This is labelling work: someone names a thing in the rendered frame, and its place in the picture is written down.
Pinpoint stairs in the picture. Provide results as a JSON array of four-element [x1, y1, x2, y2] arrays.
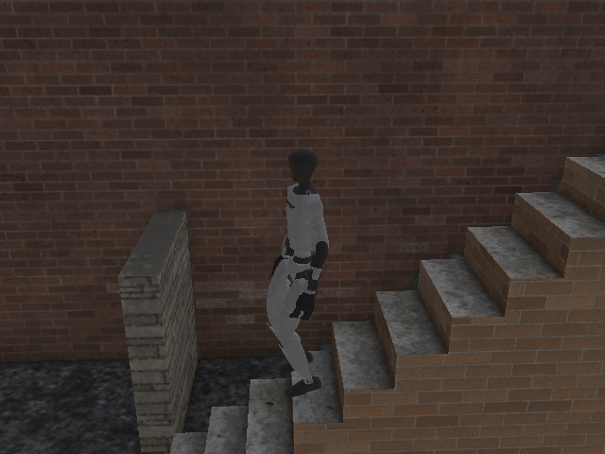
[[169, 157, 605, 454]]

